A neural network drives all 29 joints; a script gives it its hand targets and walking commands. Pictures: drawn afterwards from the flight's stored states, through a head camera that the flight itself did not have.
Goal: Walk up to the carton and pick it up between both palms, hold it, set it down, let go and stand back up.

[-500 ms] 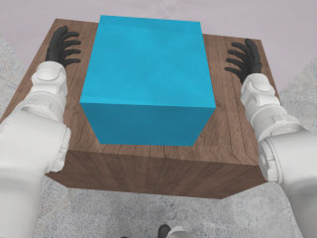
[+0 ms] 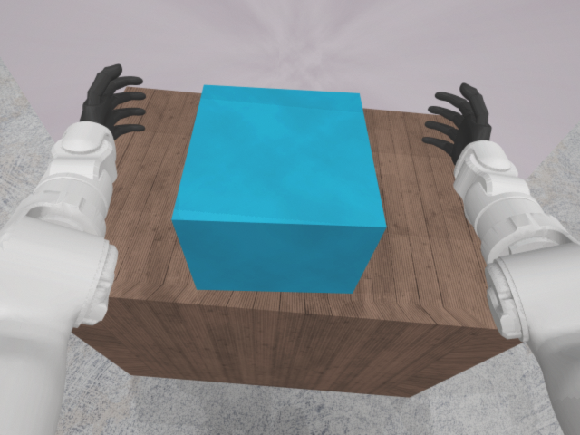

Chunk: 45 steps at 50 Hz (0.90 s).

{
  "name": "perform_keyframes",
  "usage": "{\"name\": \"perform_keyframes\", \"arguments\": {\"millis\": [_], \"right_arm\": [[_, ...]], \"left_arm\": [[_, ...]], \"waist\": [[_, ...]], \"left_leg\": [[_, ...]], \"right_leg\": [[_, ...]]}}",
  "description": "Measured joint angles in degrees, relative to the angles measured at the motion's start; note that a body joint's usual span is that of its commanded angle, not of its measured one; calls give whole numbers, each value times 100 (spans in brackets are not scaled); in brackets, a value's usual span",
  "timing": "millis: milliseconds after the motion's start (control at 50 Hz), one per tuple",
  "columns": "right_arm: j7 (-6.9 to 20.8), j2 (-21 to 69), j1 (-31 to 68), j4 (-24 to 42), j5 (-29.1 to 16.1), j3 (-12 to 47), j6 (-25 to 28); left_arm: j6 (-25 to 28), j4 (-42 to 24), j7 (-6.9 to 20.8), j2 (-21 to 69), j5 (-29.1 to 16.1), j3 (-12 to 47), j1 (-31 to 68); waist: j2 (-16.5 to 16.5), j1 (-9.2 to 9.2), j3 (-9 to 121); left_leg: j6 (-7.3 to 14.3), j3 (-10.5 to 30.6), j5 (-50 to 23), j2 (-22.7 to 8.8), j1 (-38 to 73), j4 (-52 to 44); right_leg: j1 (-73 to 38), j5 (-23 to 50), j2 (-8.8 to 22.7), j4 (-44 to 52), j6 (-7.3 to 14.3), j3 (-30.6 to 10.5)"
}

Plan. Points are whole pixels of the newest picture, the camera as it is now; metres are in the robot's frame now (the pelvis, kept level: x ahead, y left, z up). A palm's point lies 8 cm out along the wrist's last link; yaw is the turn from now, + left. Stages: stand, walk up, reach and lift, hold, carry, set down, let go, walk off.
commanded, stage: set down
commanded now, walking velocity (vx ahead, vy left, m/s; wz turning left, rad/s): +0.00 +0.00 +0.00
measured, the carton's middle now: (279, 190) +0.52 -0.04 +0.00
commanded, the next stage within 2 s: none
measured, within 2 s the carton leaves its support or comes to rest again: neither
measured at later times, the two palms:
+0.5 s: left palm (105, 177) +0.46 +0.20 +0.12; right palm (457, 195) +0.40 -0.27 +0.11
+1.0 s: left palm (88, 241) +0.40 +0.22 +0.07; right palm (442, 246) +0.35 -0.25 +0.06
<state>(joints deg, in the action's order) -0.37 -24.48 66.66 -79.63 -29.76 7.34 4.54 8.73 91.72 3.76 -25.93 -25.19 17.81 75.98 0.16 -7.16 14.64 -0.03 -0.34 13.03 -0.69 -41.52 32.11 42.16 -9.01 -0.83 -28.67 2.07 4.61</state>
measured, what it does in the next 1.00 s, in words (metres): stands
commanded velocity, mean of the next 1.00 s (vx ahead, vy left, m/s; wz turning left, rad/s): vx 0.00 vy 0.00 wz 0.00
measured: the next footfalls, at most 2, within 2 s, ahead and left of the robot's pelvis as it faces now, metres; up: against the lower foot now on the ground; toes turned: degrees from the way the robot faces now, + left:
none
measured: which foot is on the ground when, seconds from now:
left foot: down 0.00-1.00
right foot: down 0.00-1.00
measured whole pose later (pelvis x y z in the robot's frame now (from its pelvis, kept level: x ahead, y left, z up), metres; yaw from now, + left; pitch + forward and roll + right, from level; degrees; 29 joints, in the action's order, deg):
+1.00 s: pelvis +0.00 +0.01 +0.01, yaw -1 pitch +9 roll -1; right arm -3.9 -17.9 30.9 -56.9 -24.7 3.3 11.7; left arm 12.4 64.2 4.6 -21.5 -18.5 6.1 38.1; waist 0.2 -2.7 7.2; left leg 0.6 -0.6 14.2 -0.4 -25.2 29.8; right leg 25.8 -9.2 -1.2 -25.5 1.3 3.0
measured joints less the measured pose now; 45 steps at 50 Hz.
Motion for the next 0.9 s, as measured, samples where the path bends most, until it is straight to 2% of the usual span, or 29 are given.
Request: {"name": "perform_keyframes", "arguments": {"millis": [160, 380, 660, 760, 900], "right_arm": [[-76, 104, -785, 552, 81, -20, 135], [-134, 266, -1399, 996, 385, -284, 228], [-140, 201, -2002, 1173, 220, -120, 454], [-240, 301, -2586, 1521, 49, 98, 605], [-292, 577, -3246, 2040, 355, -265, 664]], "left_arm": [[72, -553, 15, 188, 183, -323, -780], [186, -935, -69, 274, 85, -415, -1342], [273, -1411, 32, 321, 272, -653, -2083], [383, -1697, 151, 374, 650, -1001, -2617], [410, -2300, 70, 375, 580, -1037, -3328]], "waist": [[20, 105, -174], [53, 180, -208], [10, 265, -441], [-76, 362, -504], [-46, 434, -634]], "left_leg": [[31, -39, -58, 8, 310, -137], [58, -47, 2, 46, 334, 16], [62, -33, 85, 51, 937, -42], [69, -67, 50, 49, 1164, -181], [61, -38, 75, 45, 1362, -190]], "right_leg": [[-309, 99, -9, 174, -30, -62], [-304, 22, 24, -27, -51, -94], [-895, -57, 5, 25, -61, -129], [-1095, -20, -9, 141, -72, -182], [-1331, -12, -19, 220, -67, -166]]}}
